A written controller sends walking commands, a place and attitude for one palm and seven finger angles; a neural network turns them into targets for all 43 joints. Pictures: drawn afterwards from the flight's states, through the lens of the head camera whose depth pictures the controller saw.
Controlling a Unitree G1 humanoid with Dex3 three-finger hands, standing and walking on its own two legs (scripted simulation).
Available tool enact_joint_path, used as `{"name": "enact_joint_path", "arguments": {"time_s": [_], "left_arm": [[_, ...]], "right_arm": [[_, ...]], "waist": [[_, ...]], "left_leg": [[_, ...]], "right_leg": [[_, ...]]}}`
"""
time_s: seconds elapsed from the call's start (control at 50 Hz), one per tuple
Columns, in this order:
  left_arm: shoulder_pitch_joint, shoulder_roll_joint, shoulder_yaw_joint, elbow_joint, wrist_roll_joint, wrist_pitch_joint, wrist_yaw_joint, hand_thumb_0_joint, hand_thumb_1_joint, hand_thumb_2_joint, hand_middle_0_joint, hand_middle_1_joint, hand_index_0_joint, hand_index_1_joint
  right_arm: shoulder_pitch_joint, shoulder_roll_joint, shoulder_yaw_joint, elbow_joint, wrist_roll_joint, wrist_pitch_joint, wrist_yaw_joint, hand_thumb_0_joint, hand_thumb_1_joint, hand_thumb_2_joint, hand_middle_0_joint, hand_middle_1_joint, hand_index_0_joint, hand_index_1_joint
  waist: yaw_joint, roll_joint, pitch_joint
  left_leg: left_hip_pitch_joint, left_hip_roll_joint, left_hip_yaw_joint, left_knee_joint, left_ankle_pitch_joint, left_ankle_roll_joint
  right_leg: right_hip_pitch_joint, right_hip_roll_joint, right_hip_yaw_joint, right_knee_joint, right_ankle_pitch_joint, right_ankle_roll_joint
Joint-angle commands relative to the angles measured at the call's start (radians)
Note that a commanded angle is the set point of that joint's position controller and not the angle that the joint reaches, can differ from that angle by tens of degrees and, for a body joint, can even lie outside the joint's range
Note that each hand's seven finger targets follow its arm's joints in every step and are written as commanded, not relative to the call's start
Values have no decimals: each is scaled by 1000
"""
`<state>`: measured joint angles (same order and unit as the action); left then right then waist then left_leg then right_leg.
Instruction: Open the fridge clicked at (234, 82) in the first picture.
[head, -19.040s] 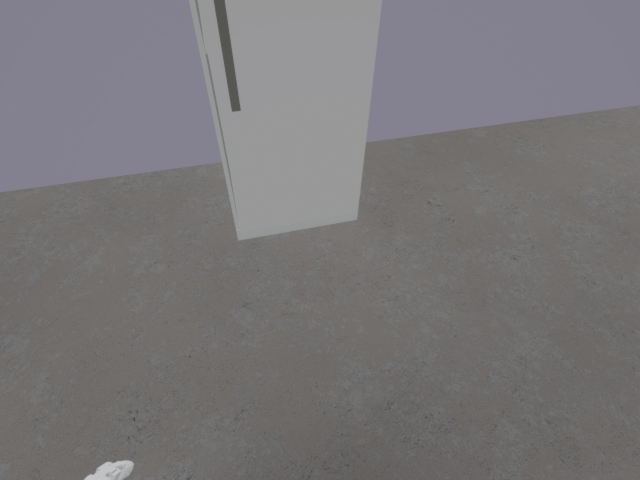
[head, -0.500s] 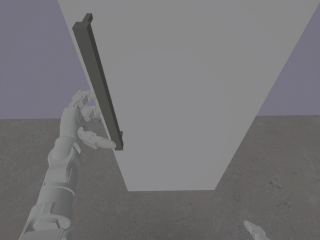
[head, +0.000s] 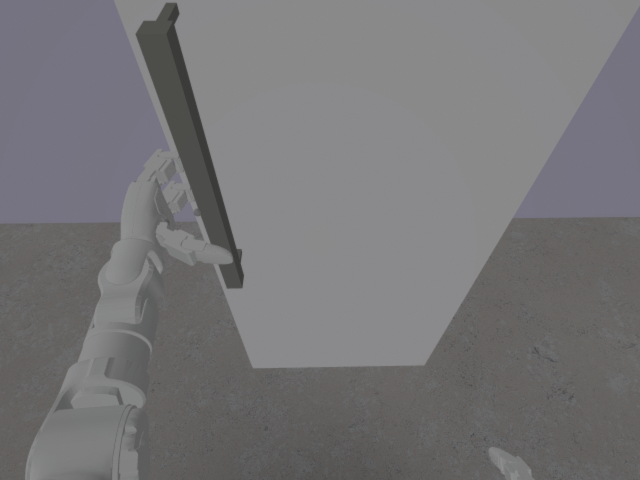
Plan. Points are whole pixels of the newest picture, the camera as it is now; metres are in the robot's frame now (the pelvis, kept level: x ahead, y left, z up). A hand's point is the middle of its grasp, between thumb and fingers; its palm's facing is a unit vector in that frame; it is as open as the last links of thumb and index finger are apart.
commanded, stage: slide the fingers in behind the handle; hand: left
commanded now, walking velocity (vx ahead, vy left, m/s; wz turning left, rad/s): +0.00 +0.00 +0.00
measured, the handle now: (211, 183) +0.46 +0.15 +0.12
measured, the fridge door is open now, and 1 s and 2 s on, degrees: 0 0 0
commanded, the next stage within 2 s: grip the handle and tug to test in 1.90 s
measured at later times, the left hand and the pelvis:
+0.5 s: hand (204, 219) +0.41 +0.15 +0.10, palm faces +0.00 -1.00 -0.01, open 13.9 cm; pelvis +0.00 +0.01 +0.00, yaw -1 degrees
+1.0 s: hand (212, 221) +0.39 +0.14 +0.12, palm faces +0.00 -1.00 -0.01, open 14.0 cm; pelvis +0.01 +0.00 +0.00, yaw +0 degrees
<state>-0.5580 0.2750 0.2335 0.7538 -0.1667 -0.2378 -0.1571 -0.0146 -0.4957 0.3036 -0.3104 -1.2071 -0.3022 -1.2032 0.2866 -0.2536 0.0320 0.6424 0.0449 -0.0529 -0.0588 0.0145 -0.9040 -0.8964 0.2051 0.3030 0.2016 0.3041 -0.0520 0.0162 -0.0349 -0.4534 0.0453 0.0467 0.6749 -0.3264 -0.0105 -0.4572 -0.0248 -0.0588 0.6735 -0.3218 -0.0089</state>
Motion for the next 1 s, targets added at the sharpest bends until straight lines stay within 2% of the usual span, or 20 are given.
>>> {"name": "enact_joint_path", "arguments": {"time_s": [0.0,0.02,0.04,0.08,0.14,0.2,0.24,0.28,0.34,0.38,0.48,0.54,0.56,0.64,0.66,0.72,0.8,0.88,0.94,0.98], "left_arm": [[-444,214,57,-201,-11,-80,14,0,-500,300,-300,-1200,-300,-1200],[-438,221,61,-204,-12,-81,9,0,-500,300,-300,-1200,-300,-1200],[-433,236,76,-183,-16,-79,9,0,-500,300,-300,-1200,-300,-1200],[-486,203,40,-180,-17,-79,4,0,-500,300,-300,-1200,-300,-1200],[-440,203,51,-171,-18,-80,7,0,-500,300,-300,-1200,-300,-1200],[-410,161,26,-216,-20,-85,8,0,-500,300,-300,-1200,-300,-1200],[-384,163,24,-234,-21,-87,13,0,-500,300,-300,-1200,-300,-1200],[-357,143,14,-234,-21,-84,18,0,-500,300,-300,-1200,-300,-1200],[-360,158,18,-247,-9,-79,31,0,-500,300,-300,-1200,-300,-1200],[-370,129,0,-286,-9,-79,39,0,-500,300,-300,-1200,-300,-1200],[-335,135,13,-338,-8,-78,57,0,-500,300,-300,-1200,-300,-1200],[-307,139,9,-345,-2,-70,62,0,-500,300,-300,-1200,-300,-1200],[-305,97,-21,-349,-5,-64,58,0,-500,300,-300,-1200,-300,-1200],[-285,88,-30,-352,-9,-42,53,0,-500,300,-300,-1200,-300,-1200],[-278,76,-40,-353,-11,-35,50,0,-500,300,-300,-1200,-300,-1200],[-331,81,-42,-352,-14,-25,52,0,-500,300,-300,-1200,-300,-1200],[-322,81,-37,-393,-8,-42,64,0,-500,300,-300,-1200,-300,-1200],[-240,79,-28,-438,-11,-54,70,0,-500,300,-300,-1200,-300,-1200],[-184,50,-52,-426,-4,-38,70,0,-500,300,-300,-1200,-300,-1200],[-201,10,-88,-417,-2,-17,74,0,-500,300,-300,-1200,-300,-1200]], "right_arm": [[18,-130,-55,-109,1,-39,-3,0,-900,-900,200,300,200,300],[20,-132,-57,-108,2,-38,-2,0,-900,-900,200,300,200,300],[25,-137,-58,-109,2,-34,-4,0,-900,-900,200,300,200,300],[28,-135,-58,-101,4,-33,-5,0,-900,-900,200,300,200,300],[35,-139,-60,-107,3,-31,-2,0,-900,-900,200,300,200,300],[33,-132,-66,-112,3,-36,6,0,-900,-900,200,300,200,300],[32,-135,-65,-119,2,-37,8,0,-900,-900,200,300,200,300],[26,-132,-64,-123,4,-37,11,0,-900,-900,200,300,200,300],[16,-136,-62,-128,3,-36,10,0,-900,-900,200,300,200,300],[8,-127,-63,-132,3,-40,12,0,-900,-900,200,300,200,300],[-3,-122,-61,-137,0,-46,11,0,-900,-900,200,300,200,300],[-6,-123,-60,-137,1,-46,12,0,-900,-900,200,300,200,300],[-12,-118,-59,-139,2,-48,14,0,-900,-900,200,300,200,300],[-15,-122,-61,-141,3,-47,12,0,-900,-900,200,300,200,300],[-23,-120,-59,-143,5,-47,13,0,-900,-900,200,300,200,300],[-25,-120,-56,-137,4,-45,9,0,-900,-900,200,300,200,300],[-30,-113,-57,-141,-1,-49,11,0,-900,-900,200,300,200,300],[-28,-111,-62,-146,-4,-52,18,0,-900,-900,200,300,200,300],[-29,-112,-62,-148,-3,-48,24,0,-900,-900,200,300,200,300],[-36,-109,-61,-146,2,-46,26,0,-900,-900,200,300,200,300]], "waist": [[0,8,-347],[3,17,-349],[-1,-26,-333],[-17,-5,-315],[-1,-4,-321],[5,15,-349],[9,-10,-352],[9,-29,-317],[12,-9,-289],[10,0,-313],[22,-6,-338],[20,-12,-321],[13,-11,-309],[12,-34,-299],[14,-7,-297],[1,-33,-279],[18,6,-324],[31,-15,-371],[32,-26,-331],[15,-25,-270]], "left_leg": [[123,-51,-21,-67,200,34],[125,-49,-21,-66,202,33],[113,-48,-24,-65,200,37],[114,-48,-23,-68,178,35],[118,-47,-30,-73,185,35],[147,-44,-28,-71,207,31],[140,-43,-30,-73,210,32],[127,-42,-28,-78,190,33],[119,-42,-29,-85,157,34],[137,-42,-27,-84,161,34],[153,-42,-23,-82,196,33],[149,-41,-24,-82,213,34],[153,-42,-19,-82,212,34],[151,-43,-20,-80,206,36],[149,-44,-18,-84,200,32],[142,-46,-22,-84,171,35],[167,-49,-23,-78,211,32],[183,-47,-16,-69,287,33],[172,-45,-17,-72,298,32],[157,-45,-16,-79,250,31]], "right_leg": [[145,32,34,-71,304,-5],[140,34,34,-71,302,-7],[144,35,31,-74,297,-5],[116,37,30,-79,276,-4],[117,40,22,-75,262,-10],[113,43,19,-71,278,-10],[129,43,15,-68,278,-11],[116,46,14,-75,265,-9],[104,43,16,-80,223,-11],[105,44,17,-80,230,-9],[138,43,19,-76,273,-9],[146,43,17,-75,290,-10],[136,44,17,-80,298,-7],[139,43,15,-86,295,-7],[136,41,16,-86,291,-8],[122,40,17,-97,265,-4],[147,38,18,-83,301,-9],[190,40,18,-68,388,-8],[182,41,10,-69,394,-8],[140,41,8,-85,348,-5]]}}
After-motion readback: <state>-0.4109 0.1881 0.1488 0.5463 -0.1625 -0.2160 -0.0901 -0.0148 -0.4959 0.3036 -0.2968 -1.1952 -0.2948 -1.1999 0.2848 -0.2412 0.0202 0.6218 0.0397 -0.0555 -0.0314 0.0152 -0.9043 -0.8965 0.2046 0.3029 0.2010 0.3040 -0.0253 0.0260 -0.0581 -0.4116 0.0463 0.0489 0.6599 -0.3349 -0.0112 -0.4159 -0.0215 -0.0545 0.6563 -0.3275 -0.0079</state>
